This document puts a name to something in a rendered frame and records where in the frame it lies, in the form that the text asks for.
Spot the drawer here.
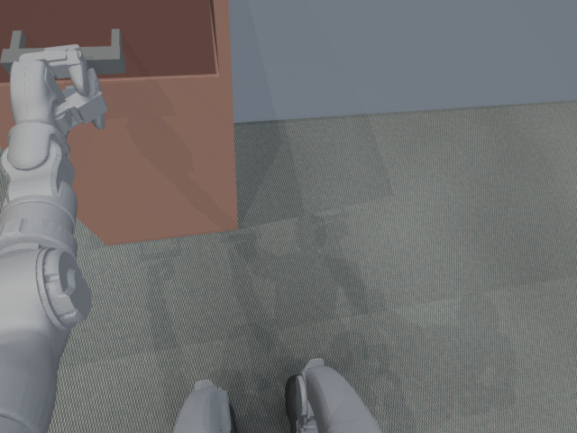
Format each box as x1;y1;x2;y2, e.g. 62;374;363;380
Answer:
0;0;216;83

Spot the robot thigh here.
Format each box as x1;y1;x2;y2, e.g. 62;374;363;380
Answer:
296;366;381;433
171;387;231;433

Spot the left robot upper arm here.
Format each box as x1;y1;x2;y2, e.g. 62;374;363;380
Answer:
0;247;92;433

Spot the left robot forearm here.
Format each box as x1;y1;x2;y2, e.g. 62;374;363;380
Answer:
0;123;78;261

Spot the cabinet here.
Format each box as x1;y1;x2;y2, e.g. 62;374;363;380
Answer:
0;0;238;245

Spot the left robot thigh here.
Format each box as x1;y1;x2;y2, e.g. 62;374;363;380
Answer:
171;387;231;433

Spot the handle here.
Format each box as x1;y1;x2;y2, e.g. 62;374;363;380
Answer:
0;29;125;75

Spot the left robot hand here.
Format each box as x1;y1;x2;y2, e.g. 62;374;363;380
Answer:
10;44;108;140

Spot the right robot thigh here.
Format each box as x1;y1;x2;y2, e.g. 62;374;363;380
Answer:
296;366;381;433

